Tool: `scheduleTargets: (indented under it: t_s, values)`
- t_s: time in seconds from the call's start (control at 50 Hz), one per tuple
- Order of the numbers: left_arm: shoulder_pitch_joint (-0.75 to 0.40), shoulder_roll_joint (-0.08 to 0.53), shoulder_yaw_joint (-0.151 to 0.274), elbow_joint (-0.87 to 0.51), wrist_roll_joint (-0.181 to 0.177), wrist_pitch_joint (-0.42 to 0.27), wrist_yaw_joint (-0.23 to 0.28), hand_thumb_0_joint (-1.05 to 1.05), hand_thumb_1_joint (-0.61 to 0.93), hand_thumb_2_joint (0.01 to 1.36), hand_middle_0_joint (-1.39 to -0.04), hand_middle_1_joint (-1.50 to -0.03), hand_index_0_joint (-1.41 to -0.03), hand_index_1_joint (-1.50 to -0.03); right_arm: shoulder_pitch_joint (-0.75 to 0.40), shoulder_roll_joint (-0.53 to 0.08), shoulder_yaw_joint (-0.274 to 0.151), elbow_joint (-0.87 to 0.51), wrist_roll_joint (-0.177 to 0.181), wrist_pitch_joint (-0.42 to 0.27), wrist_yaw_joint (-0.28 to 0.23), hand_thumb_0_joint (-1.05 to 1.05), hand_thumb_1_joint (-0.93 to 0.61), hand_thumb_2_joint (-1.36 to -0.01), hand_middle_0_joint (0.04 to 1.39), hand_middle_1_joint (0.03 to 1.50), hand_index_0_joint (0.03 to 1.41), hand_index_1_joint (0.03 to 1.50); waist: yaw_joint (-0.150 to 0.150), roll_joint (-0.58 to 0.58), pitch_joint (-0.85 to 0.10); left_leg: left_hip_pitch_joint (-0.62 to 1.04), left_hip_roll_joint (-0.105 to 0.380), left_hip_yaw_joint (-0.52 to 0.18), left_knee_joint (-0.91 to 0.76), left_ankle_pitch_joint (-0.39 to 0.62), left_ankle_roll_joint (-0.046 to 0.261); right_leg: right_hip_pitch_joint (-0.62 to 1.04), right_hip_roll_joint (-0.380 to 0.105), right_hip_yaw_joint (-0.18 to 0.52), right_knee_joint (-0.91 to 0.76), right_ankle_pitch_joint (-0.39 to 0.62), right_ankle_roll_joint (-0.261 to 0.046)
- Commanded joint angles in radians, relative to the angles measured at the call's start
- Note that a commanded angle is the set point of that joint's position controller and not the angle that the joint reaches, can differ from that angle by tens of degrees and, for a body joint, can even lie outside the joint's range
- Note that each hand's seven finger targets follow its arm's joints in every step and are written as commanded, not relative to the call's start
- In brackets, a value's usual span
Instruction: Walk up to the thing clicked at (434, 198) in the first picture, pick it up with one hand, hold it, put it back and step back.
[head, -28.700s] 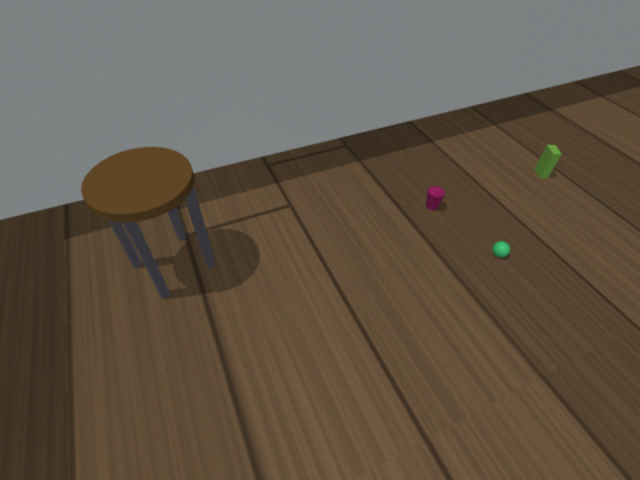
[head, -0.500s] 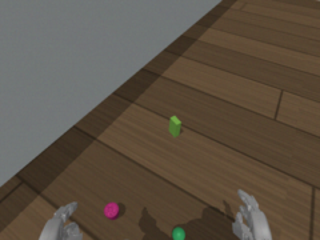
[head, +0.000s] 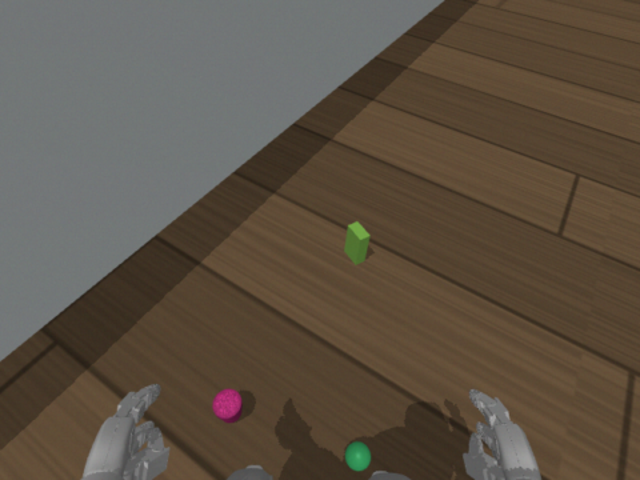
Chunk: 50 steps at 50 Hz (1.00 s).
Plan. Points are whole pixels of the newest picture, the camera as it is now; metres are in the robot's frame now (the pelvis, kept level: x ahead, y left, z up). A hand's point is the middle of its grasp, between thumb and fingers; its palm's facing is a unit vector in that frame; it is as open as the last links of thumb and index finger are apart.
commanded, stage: stand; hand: left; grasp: from above
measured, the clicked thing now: (229, 408) +0.40 +0.22 -0.67
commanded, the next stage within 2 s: none
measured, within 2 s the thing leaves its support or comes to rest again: neither
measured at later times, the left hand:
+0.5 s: hand out of the picture +0.06 +0.24 -0.12, palm faces +0.03 -0.95 -0.30, open 7.4 cm
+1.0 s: hand out of the picture +0.01 +0.24 -0.11, palm faces +0.01 -0.94 -0.33, open 7.3 cm
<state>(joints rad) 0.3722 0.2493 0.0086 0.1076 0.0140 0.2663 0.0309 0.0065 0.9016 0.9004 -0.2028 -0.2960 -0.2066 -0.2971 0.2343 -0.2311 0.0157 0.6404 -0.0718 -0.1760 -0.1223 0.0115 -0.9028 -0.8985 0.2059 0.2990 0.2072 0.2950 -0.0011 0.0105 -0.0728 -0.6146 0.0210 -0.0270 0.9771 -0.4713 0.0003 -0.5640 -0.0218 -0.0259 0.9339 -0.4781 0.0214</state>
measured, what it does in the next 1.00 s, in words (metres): rises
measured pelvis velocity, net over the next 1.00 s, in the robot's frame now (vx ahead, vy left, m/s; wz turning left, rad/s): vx -0.02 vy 0.01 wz -0.02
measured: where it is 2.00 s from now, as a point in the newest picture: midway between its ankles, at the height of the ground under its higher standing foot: outside the picture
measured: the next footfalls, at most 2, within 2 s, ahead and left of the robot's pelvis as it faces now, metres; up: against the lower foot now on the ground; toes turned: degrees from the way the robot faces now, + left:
none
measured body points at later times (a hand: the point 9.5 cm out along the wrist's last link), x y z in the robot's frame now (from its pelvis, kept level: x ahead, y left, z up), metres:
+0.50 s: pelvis +0.00 +0.02 +0.05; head +0.00 +0.03 +0.50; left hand +0.06 +0.29 -0.10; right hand +0.07 -0.26 -0.08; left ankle +0.02 +0.12 -0.68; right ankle +0.00 -0.14 -0.68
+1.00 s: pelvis -0.02 +0.01 +0.06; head -0.03 +0.00 +0.51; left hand +0.01 +0.29 -0.08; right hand +0.03 -0.28 -0.08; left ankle +0.02 +0.12 -0.68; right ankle +0.00 -0.14 -0.68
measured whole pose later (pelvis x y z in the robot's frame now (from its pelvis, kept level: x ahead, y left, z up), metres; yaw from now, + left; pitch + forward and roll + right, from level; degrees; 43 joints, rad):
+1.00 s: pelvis -0.02 +0.01 +0.06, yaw -1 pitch -4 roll +0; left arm 0.21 0.29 0.04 1.14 0.03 0.01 0.02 0.00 0.90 0.90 -0.20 -0.30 -0.21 -0.30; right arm 0.17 -0.29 -0.04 1.11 -0.03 0.00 0.00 0.01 -0.91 -0.90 0.20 0.30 0.21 0.29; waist 0.01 0.01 0.05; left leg -0.15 -0.01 0.02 0.39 -0.17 0.01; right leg -0.13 -0.05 0.00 0.39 -0.19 0.04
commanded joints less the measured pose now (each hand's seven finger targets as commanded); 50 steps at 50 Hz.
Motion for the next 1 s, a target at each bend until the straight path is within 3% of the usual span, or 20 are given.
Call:
scheduleTargets:
  t_s: [0.0, 0.04, 0.08, 0.14, 0.18, 0.22, 0.28, 0.3, 0.4, 0.44, 0.46, 0.48, 0.5, 0.66, 0.76, 0.78, 0.84, 0.9, 0.94, 0.98]
  values:
    - [-0.118, 0.188, 0.083, 0.207, 0.053, -0.205, 0.016, 0.0, 0.899, 0.9, -0.2, -0.3, -0.2, -0.3, -0.063, -0.222, -0.086, -0.002, -0.028, 0.07, 0.065, 0.0, -0.9, -0.9, 0.2, 0.3, 0.2, 0.3, 0.012, 0.009, -0.045, 0.183, 0.016, -0.05, -0.247, 0.326, 0.065, 0.17, -0.048, 0.105, -0.19, 0.251, -0.096]
    - [-0.126, 0.181, 0.082, 0.28, 0.043, -0.217, 0.01, 0.0, 0.899, 0.9, -0.2, -0.3, -0.2, -0.3, -0.075, -0.2, -0.091, 0.037, 0.009, 0.078, 0.092, 0.0, -0.9, -0.9, 0.2, 0.3, 0.2, 0.3, 0.037, -0.015, -0.05, 0.231, 0.015, -0.044, -0.279, 0.303, 0.062, 0.186, -0.059, 0.101, -0.21, 0.244, -0.081]
    - [-0.137, 0.181, 0.086, 0.36, 0.032, -0.228, 0.011, 0.0, 0.899, 0.9, -0.2, -0.3, -0.2, -0.3, -0.096, -0.206, -0.101, 0.054, 0.022, 0.087, 0.101, 0.0, -0.9, -0.9, 0.2, 0.3, 0.2, 0.3, 0.038, -0.027, -0.072, 0.257, 0.017, -0.044, -0.277, 0.302, 0.058, 0.205, -0.066, 0.101, -0.254, 0.249, -0.071]
    - [-0.187, 0.189, 0.086, 0.464, 0.033, -0.253, 0.013, 0.0, 0.899, 0.9, -0.2, -0.3, -0.2, -0.3, -0.093, -0.194, -0.101, 0.111, 0.021, 0.103, 0.105, 0.0, -0.9, -0.9, 0.2, 0.3, 0.2, 0.3, 0.018, -0.04, -0.06, 0.317, 0.017, -0.039, -0.308, 0.298, 0.059, 0.217, -0.081, 0.116, -0.305, 0.284, -0.064]
    - [-0.198, 0.187, 0.084, 0.523, 0.034, -0.263, 0.014, 0.0, 0.899, 0.9, -0.2, -0.3, -0.2, -0.3, -0.099, -0.199, -0.105, 0.136, 0.017, 0.114, 0.105, 0.0, -0.9, -0.9, 0.2, 0.3, 0.2, 0.3, 0.018, -0.024, -0.025, 0.313, 0.022, -0.05, -0.346, 0.277, 0.059, 0.231, -0.078, 0.106, -0.334, 0.27, -0.057]
    - [-0.2, 0.193, 0.085, 0.578, 0.031, -0.271, 0.016, 0.0, 0.899, 0.9, -0.2, -0.3, -0.2, -0.3, -0.091, -0.197, -0.105, 0.168, 0.02, 0.119, 0.103, 0.0, -0.9, -0.9, 0.2, 0.3, 0.2, 0.3, 0.015, -0.023, -0.02, 0.351, 0.031, -0.052, -0.368, 0.347, 0.057, 0.262, -0.078, 0.1, -0.345, 0.338, -0.054]
    - [-0.196, 0.188, 0.079, 0.656, 0.025, -0.274, 0.016, 0.0, 0.899, 0.9, -0.2, -0.3, -0.2, -0.3, -0.091, -0.21, -0.103, 0.208, 0.023, 0.13, 0.096, 0.0, -0.9, -0.9, 0.2, 0.3, 0.2, 0.3, 0.017, 0.004, 0.041, 0.337, 0.045, -0.073, -0.442, 0.299, 0.057, 0.288, -0.071, 0.092, -0.4, 0.313, -0.048]
    - [-0.197, 0.196, 0.08, 0.68, 0.027, -0.276, 0.017, 0.0, 0.899, 0.9, -0.2, -0.3, -0.2, -0.3, -0.092, -0.206, -0.104, 0.221, 0.026, 0.131, 0.096, 0.0, -0.9, -0.9, 0.2, 0.3, 0.2, 0.3, 0.015, -0.018, 0.033, 0.362, 0.043, -0.067, -0.44, 0.338, 0.052, 0.31, -0.079, 0.095, -0.412, 0.346, -0.052]
    - [-0.184, 0.184, 0.071, 0.784, 0.017, -0.274, 0.016, 0.0, 0.899, 0.9, -0.2, -0.3, -0.2, -0.3, -0.094, -0.232, -0.101, 0.283, 0.029, 0.139, 0.085, 0.0, -0.9, -0.9, 0.2, 0.3, 0.2, 0.3, 0.021, 0.037, 0.072, 0.393, 0.076, -0.104, -0.565, 0.309, 0.049, 0.367, -0.067, 0.076, -0.474, 0.319, -0.036]
    - [-0.185, 0.194, 0.071, 0.818, 0.018, -0.277, 0.016, 0.0, 0.899, 0.9, -0.2, -0.3, -0.2, -0.3, -0.093, -0.229, -0.099, 0.304, 0.035, 0.14, 0.084, 0.0, -0.9, -0.9, 0.2, 0.3, 0.2, 0.3, 0.019, 0.009, 0.084, 0.421, 0.069, -0.088, -0.574, 0.337, 0.04, 0.381, -0.073, 0.083, -0.506, 0.339, -0.037]
    - [-0.199, 0.194, 0.07, 0.827, 0.017, -0.277, 0.016, 0.0, 0.899, 0.9, -0.2, -0.3, -0.2, -0.3, -0.081, -0.232, -0.099, 0.314, 0.035, 0.139, 0.083, 0.0, -0.9, -0.9, 0.2, 0.3, 0.2, 0.3, 0.012, 0.025, 0.075, 0.43, 0.073, -0.089, -0.597, 0.352, 0.04, 0.4, -0.073, 0.08, -0.51, 0.344, -0.034]
    - [-0.197, 0.191, 0.067, 0.84, 0.016, -0.273, 0.014, 0.0, 0.899, 0.9, -0.2, -0.3, -0.2, -0.3, -0.087, -0.236, -0.097, 0.326, 0.036, 0.14, 0.082, 0.0, -0.9, -0.9, 0.2, 0.3, 0.2, 0.3, 0.016, 0.046, 0.104, 0.422, 0.079, -0.102, -0.638, 0.295, 0.036, 0.388, -0.064, 0.071, -0.515, 0.308, -0.029]
    - [-0.191, 0.188, 0.068, 0.852, 0.016, -0.274, 0.015, 0.0, 0.899, 0.9, -0.2, -0.3, -0.2, -0.3, -0.097, -0.239, -0.099, 0.329, 0.036, 0.139, 0.082, 0.0, -0.9, -0.9, 0.2, 0.3, 0.2, 0.3, 0.022, 0.047, 0.088, 0.45, 0.084, -0.103, -0.639, 0.323, 0.038, 0.402, -0.068, 0.07, -0.522, 0.322, -0.028]
    - [-0.203, 0.201, 0.061, 0.921, 0.02, -0.278, 0.01, 0.0, 0.899, 0.9, -0.2, -0.3, -0.2, -0.3, -0.108, -0.243, -0.097, 0.375, 0.041, 0.144, 0.086, 0.0, -0.9, -0.9, 0.2, 0.3, 0.2, 0.3, 0.015, 0.007, 0.116, 0.472, 0.076, -0.083, -0.694, 0.27, 0.028, 0.414, -0.081, 0.08, -0.591, 0.313, -0.022]
    - [-0.202, 0.212, 0.06, 0.949, 0.017, -0.273, 0.004, 0.0, 0.899, 0.9, -0.2, -0.3, -0.2, -0.3, -0.112, -0.245, -0.095, 0.393, 0.041, 0.157, 0.094, 0.0, -0.9, -0.9, 0.2, 0.3, 0.2, 0.3, 0.012, 0.017, 0.181, 0.384, 0.078, -0.105, -0.754, 0.066, 0.026, 0.404, -0.067, 0.075, -0.607, 0.212, -0.019]
    - [-0.18, 0.198, 0.056, 0.957, 0.02, -0.273, 0.002, 0.0, 0.899, 0.9, -0.2, -0.3, -0.2, -0.3, -0.129, -0.248, -0.095, 0.39, 0.043, 0.159, 0.096, 0.0, -0.9, -0.9, 0.2, 0.3, 0.2, 0.3, 0.022, 0.027, 0.178, 0.392, 0.081, -0.109, -0.753, 0.038, 0.028, 0.394, -0.064, 0.071, -0.608, 0.195, -0.021]
    - [-0.177, 0.205, 0.055, 0.967, 0.017, -0.278, 0.001, 0.0, 0.899, 0.9, -0.2, -0.3, -0.2, -0.3, -0.13, -0.241, -0.093, 0.393, 0.044, 0.159, 0.1, 0.0, -0.9, -0.9, 0.2, 0.3, 0.2, 0.3, 0.019, -0.003, 0.143, 0.427, 0.076, -0.093, -0.728, 0.092, 0.029, 0.398, -0.078, 0.089, -0.628, 0.201, -0.025]
    - [-0.203, 0.228, 0.057, 0.965, 0.019, -0.28, 0.0, 0.0, 0.899, 0.9, -0.2, -0.3, -0.2, -0.3, -0.111, -0.242, -0.089, 0.403, 0.045, 0.161, 0.102, 0.0, -0.9, -0.9, 0.2, 0.3, 0.2, 0.3, 0.004, -0.018, 0.164, 0.422, 0.067, -0.086, -0.718, 0.084, 0.023, 0.36, -0.08, 0.103, -0.652, 0.136, -0.025]
    - [-0.192, 0.208, 0.05, 0.975, 0.016, -0.279, 0.0, 0.0, 0.899, 0.9, -0.2, -0.3, -0.2, -0.3, -0.114, -0.224, -0.082, 0.41, 0.049, 0.163, 0.105, 0.0, -0.9, -0.9, 0.2, 0.3, 0.2, 0.3, 0.006, -0.02, 0.16, 0.441, 0.065, -0.079, -0.709, 0.098, 0.023, 0.346, -0.079, 0.106, -0.659, 0.127, -0.029]
    - [-0.204, 0.222, 0.051, 0.972, 0.013, -0.283, 0.001, 0.0, 0.899, 0.9, -0.2, -0.3, -0.2, -0.3, -0.096, -0.23, -0.082, 0.415, 0.049, 0.161, 0.105, 0.0, -0.9, -0.9, 0.2, 0.3, 0.2, 0.3, -0.004, -0.039, 0.149, 0.464, 0.064, -0.066, -0.69, 0.165, 0.024, 0.347, -0.092, 0.124, -0.67, 0.145, -0.034]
